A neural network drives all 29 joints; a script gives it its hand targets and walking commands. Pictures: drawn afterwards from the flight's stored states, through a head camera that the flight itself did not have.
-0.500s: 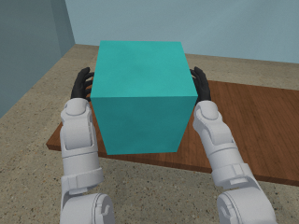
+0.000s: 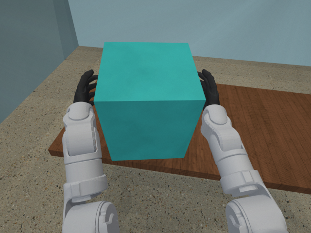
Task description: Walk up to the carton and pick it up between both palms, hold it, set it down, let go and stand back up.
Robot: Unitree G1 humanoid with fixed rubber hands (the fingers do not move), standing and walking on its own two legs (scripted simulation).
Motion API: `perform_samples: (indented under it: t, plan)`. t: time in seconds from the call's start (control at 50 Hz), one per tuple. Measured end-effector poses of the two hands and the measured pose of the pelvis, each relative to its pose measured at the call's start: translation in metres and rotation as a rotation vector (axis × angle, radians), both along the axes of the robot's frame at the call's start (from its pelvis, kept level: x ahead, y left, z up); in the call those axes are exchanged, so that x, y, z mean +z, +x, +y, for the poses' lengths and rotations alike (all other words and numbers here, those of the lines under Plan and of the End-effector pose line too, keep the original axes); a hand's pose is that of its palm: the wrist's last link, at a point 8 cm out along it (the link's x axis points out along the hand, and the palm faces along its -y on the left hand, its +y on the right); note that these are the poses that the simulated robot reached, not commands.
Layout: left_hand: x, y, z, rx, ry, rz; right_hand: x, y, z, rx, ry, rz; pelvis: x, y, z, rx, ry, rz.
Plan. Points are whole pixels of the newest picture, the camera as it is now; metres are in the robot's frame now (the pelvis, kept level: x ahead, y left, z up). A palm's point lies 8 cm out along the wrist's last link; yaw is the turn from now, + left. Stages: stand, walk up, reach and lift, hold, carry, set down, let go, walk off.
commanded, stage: set down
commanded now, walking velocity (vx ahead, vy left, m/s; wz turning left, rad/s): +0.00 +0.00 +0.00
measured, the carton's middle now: (147, 105) +0.40 +0.01 +0.15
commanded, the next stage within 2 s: none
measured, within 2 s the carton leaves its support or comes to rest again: neither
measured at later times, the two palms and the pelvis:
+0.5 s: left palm (89, 112) +0.39 +0.16 +0.14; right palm (201, 104) +0.39 -0.14 +0.16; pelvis +0.03 +0.00 +0.00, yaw +1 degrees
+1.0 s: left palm (91, 112) +0.41 +0.16 +0.13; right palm (200, 106) +0.40 -0.14 +0.15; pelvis +0.04 +0.01 +0.00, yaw +1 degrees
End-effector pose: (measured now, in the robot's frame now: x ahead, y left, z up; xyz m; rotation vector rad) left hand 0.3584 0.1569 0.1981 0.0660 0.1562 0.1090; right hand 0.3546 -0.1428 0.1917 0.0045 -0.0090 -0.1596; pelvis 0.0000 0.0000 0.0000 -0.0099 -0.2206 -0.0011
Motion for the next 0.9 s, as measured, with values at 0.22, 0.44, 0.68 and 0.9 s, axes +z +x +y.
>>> perform_samples:
  t: [0.22,0.44,0.68,0.9]
  plan:
    - [0.007,0.006,0.002,-0.010,0.016,-0.076,0.017,0.006,0.002,-0.001,-0.020,-0.127,0.000,0.005,0.001,0.001,0.004,0.018]
    - [-0.044,0.027,0.006,-0.029,0.032,-0.011,-0.024,0.029,0.007,0.019,-0.046,-0.116,0.001,0.024,0.002,0.015,0.005,0.044]
    - [-0.058,0.045,-0.006,-0.054,0.021,-0.027,-0.033,0.040,-0.005,0.000,-0.061,-0.133,0.001,0.043,0.003,0.014,-0.003,0.070]
    - [-0.064,0.045,0.003,-0.050,0.025,0.003,-0.040,0.041,0.004,0.003,-0.056,-0.102,0.001,0.041,0.007,0.019,-0.005,0.073]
